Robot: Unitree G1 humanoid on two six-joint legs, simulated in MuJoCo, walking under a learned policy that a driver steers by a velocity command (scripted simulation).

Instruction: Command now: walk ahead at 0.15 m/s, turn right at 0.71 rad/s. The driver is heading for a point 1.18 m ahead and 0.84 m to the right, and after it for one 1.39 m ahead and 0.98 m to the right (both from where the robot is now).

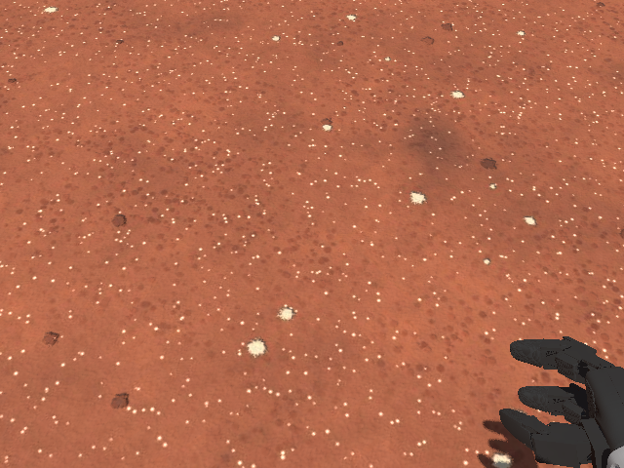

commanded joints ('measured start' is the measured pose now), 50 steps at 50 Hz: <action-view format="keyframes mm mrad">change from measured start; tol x16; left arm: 1 159 61 -7 -109 1 4 -6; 17 -156 79 19 -237 10 102 -50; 20 -76 302 84 -247 24 97 -13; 50 -284 96 25 -318 0 87 -24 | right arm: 1 243 -178 -70 4 -8 46 -14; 6 55 -114 -70 -1 2 57 -23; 50 213 -172 -121 40 4 76 -54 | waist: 1 -90 249 -413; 6 -70 115 -126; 17 -87 109 -160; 19 -76 -66 -134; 20 -123 -414 -105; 24 -121 -137 -137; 39 -164 -195 -164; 41 -73 263 -159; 50 -175 128 -87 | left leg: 1 635 527 -425 6 651 291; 4 351 338 -208 -138 53 223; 16 271 352 175 -118 119 160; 19 106 240 307 190 -179 0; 20 -237 89 356 540 -617 -110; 21 -317 14 123 708 -639 -104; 26 -216 18 48 643 -313 -72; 38 111 -59 0 16 -221 -62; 42 321 417 -424 -204 7 243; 50 405 284 30 -190 50 203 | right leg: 1 -393 -76 -43 520 -313 51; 6 -385 -186 -131 646 7 114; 18 -7 -143 -251 -70 260 -39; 20 258 -438 271 -217 809 -244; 23 152 -384 268 -298 524 -270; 38 -2 -199 407 -192 411 -165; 41 -349 66 63 208 -190 -26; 45 -428 -93 -33 610 39 62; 50 -489 -180 -146 490 92 105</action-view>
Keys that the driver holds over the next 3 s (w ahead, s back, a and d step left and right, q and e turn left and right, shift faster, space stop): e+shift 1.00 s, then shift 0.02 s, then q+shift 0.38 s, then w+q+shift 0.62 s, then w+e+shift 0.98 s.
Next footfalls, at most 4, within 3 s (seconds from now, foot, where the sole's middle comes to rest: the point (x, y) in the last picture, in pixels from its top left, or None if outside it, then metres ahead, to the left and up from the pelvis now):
0.38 right None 0.08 -0.15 -0.76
0.80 left None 0.23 0.01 -0.76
1.20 right None -0.02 -0.15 -0.76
1.68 left None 0.23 0.00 -0.76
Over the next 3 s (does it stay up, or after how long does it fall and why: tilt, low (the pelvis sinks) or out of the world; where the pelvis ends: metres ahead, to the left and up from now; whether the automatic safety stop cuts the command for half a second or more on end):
stays up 1.13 -0.52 -0.02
